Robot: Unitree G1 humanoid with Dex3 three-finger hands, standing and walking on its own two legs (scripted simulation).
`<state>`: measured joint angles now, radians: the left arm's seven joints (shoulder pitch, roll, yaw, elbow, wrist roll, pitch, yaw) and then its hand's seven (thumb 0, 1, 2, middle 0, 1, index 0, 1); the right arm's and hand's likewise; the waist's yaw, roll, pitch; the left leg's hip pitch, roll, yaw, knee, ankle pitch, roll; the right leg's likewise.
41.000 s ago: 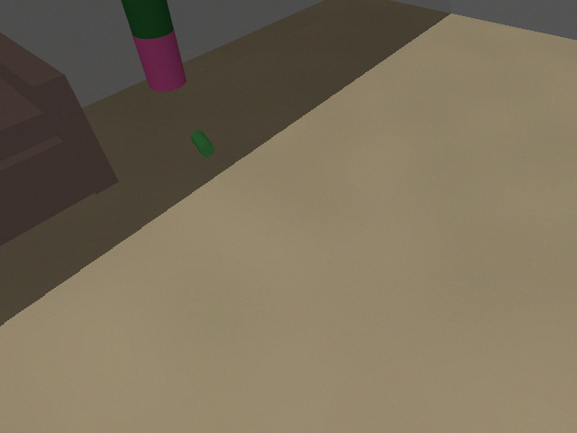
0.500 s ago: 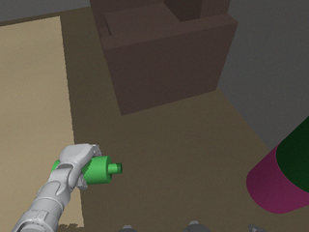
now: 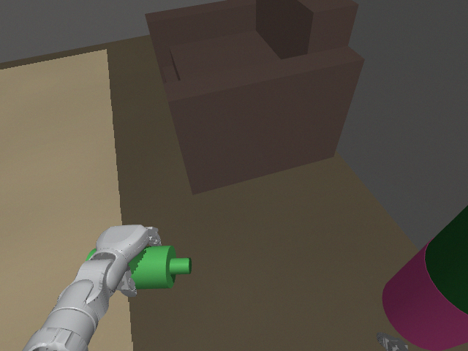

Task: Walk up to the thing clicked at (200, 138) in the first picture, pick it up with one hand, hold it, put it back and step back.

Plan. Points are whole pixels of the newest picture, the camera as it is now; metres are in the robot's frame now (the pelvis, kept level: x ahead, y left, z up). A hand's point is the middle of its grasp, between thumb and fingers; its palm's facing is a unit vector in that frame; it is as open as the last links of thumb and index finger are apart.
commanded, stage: hold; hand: left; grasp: from above
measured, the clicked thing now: (142, 267) +0.32 +0.21 -0.08
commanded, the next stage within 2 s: crouch in 1.54 s
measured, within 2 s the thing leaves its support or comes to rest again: neither
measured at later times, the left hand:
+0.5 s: hand (130, 269) +0.29 +0.21 -0.03, palm faces -0.47 -0.04 -0.88, open 10.7 cm
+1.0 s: hand (126, 273) +0.27 +0.21 -0.01, palm faces -0.46 -0.04 -0.89, open 10.8 cm
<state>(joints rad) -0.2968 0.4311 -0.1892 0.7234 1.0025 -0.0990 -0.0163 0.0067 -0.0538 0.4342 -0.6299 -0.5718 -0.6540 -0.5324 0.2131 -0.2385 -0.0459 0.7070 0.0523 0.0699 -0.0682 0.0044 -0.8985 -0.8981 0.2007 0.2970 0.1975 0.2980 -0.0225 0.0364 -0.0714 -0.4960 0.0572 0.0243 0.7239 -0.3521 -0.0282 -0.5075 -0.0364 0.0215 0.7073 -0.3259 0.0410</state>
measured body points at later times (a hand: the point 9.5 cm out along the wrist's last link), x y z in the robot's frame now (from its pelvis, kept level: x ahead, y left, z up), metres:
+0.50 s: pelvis -0.01 -0.01 +0.01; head +0.01 -0.03 +0.46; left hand +0.31 +0.21 +0.03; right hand +0.13 -0.26 -0.11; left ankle +0.00 +0.14 -0.71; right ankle +0.02 -0.15 -0.71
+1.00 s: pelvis -0.02 -0.01 +0.02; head -0.01 -0.03 +0.46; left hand +0.29 +0.21 +0.04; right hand +0.14 -0.26 -0.10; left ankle +0.00 +0.14 -0.71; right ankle +0.02 -0.15 -0.71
